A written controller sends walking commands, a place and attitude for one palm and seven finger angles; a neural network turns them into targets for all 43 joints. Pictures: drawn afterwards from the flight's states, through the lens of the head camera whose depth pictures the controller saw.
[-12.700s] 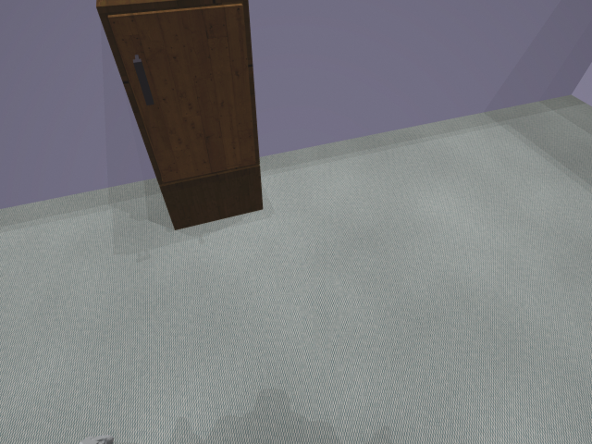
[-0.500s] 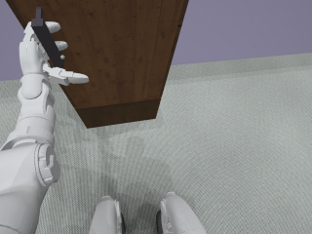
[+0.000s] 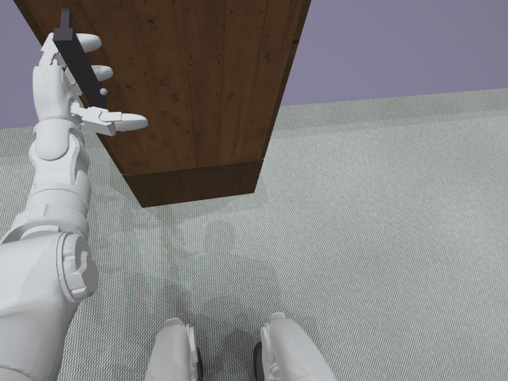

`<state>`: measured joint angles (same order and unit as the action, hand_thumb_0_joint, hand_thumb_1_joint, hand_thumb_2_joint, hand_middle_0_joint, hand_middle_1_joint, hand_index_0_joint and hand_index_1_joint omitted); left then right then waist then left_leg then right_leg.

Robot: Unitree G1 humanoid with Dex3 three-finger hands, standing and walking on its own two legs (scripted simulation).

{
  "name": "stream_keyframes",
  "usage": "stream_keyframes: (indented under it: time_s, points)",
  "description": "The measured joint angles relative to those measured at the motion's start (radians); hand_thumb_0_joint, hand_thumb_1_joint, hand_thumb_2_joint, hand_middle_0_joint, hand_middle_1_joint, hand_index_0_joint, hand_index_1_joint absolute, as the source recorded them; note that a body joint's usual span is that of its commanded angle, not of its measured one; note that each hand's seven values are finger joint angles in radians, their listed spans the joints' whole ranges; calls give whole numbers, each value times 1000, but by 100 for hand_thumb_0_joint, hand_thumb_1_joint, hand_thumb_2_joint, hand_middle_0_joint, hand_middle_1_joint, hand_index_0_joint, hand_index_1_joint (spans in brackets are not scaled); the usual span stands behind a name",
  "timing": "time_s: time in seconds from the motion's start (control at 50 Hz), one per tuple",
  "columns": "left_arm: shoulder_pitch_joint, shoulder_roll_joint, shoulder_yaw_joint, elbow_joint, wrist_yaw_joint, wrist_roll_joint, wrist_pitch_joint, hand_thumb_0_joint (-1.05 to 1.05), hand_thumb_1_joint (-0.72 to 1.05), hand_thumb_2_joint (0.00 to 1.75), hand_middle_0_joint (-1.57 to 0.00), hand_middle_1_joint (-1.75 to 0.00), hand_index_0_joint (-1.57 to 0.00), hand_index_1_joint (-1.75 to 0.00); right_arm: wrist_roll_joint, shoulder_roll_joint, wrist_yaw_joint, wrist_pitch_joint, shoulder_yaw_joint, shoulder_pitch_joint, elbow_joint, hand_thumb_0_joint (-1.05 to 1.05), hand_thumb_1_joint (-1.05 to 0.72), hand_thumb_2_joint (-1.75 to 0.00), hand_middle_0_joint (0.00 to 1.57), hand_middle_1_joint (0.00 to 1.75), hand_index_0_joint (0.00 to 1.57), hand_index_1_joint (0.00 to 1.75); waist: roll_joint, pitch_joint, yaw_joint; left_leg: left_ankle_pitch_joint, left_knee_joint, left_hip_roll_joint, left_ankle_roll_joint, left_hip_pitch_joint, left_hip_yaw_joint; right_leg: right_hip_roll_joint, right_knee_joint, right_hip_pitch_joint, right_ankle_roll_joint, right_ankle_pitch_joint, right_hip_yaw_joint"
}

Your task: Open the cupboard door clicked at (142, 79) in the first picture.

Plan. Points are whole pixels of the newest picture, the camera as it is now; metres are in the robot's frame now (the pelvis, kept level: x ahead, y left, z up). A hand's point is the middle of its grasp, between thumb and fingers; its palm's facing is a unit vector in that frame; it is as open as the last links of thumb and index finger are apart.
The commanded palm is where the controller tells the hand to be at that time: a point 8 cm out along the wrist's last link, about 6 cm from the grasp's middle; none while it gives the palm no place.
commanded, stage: close the thumb around the handle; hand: left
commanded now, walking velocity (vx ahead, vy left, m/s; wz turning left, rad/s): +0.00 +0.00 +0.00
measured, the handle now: (83, 63) +0.59 +0.20 +0.06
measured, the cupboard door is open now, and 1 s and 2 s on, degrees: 0 8 45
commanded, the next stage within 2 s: pull the door open along its arc in 0.54 s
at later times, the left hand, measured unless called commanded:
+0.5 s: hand (102, 92) +0.53 +0.17 +0.06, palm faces +0.11 -0.99 +0.00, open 5.7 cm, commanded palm +0.51 +0.21 +0.06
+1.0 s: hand (108, 119) +0.49 +0.16 +0.06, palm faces +0.08 -1.00 +0.00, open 5.9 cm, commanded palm +0.42 +0.20 +0.06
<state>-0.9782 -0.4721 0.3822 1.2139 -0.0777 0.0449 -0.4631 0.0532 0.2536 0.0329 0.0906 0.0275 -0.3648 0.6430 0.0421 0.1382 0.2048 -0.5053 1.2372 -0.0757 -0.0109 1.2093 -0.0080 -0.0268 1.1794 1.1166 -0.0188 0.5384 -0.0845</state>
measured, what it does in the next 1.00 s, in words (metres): stands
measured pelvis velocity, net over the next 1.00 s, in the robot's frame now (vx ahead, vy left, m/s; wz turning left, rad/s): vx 0.01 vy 0.00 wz -0.01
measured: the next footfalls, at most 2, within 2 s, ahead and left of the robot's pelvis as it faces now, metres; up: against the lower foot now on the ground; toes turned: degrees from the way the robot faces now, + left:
none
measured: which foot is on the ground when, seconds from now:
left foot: down 0.00-1.00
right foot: down 0.00-1.00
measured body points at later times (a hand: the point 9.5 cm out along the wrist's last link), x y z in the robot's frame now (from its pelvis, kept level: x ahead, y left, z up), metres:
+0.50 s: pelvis +0.00 +0.00 +0.00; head +0.16 +0.02 +0.42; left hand +0.52 +0.23 +0.06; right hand -0.01 -0.26 -0.11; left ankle +0.03 +0.11 -0.63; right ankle +0.00 -0.12 -0.63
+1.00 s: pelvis +0.01 +0.00 +0.02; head +0.14 +0.01 +0.45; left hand +0.48 +0.22 +0.06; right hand +0.02 -0.25 -0.10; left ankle +0.03 +0.11 -0.63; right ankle +0.00 -0.12 -0.63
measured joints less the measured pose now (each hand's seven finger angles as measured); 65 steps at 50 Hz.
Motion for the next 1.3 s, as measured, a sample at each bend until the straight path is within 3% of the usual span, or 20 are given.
stream_keyframes:
  time_s: [0.48,0.82,0.94,1.06,1.1,1.16,1.24,1.3]
  points:
    - [32,7,7,-29,-3,11,1,0,73,83,-36,-133,-36,-133,0,-5,2,-1,-2,-12,6,0,-90,-89,20,30,21,30,4,3,-3,-2,-7,-2,-1,-12,4,-3,-9,-11,2,-3,6]
    - [77,27,13,-59,-10,18,-6,0,73,79,-35,-135,-35,-135,-4,-4,3,6,-6,-2,-4,0,-90,-89,20,30,21,30,2,5,-9,-3,-17,-4,-4,-37,16,-5,-16,-28,5,-4,18]
    - [207,93,-16,-176,-9,53,-17,0,72,75,-35,-135,-35,-135,-18,-10,11,19,-16,-9,-18,0,-90,-89,20,30,21,30,1,13,-35,-1,-52,-3,-5,-90,33,-5,-42,-71,7,-7,35]
    - [420,198,-101,-385,6,91,-13,0,71,74,-34,-134,-33,-134,-36,-20,22,17,-30,-1,-40,0,-90,-89,20,30,21,30,-4,30,-71,3,-100,2,-3,-165,46,-1,-80,-138,8,-9,47]
    - [496,255,-142,-470,57,97,-4,1,70,73,-34,-134,-33,-132,-34,-23,24,9,-37,7,-50,0,-90,-89,20,30,20,30,-4,34,-89,3,-114,3,-2,-191,49,0,-93,-163,8,-9,50]
    - [597,366,-204,-589,216,80,1,2,69,73,-33,-133,-34,-130,-19,-28,33,-8,-42,33,-61,0,-90,-89,20,30,20,30,-9,40,-113,5,-130,7,0,-223,53,4,-103,-191,8,-8,53]
    - [701,491,-292,-696,428,-13,6,2,68,74,-33,-132,-34,-129,8,-43,49,-18,-45,82,-77,0,-90,-89,20,30,20,30,-20,49,-136,5,-134,15,5,-247,52,11,-93,-211,3,3,52]
    - [755,554,-353,-736,553,-87,18,1,67,73,-33,-131,-34,-130,23,-58,52,-23,-44,123,-85,0,-90,-89,20,30,20,30,-25,53,-148,3,-130,20,12,-260,46,16,-80,-223,-4,13,46]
